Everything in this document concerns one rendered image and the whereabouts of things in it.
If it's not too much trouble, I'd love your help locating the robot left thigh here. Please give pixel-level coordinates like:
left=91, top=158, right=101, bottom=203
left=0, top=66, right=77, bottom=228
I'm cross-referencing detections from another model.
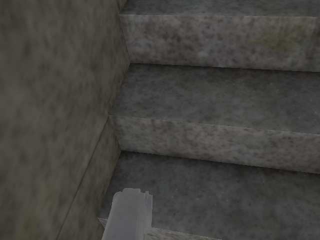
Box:
left=101, top=188, right=153, bottom=240

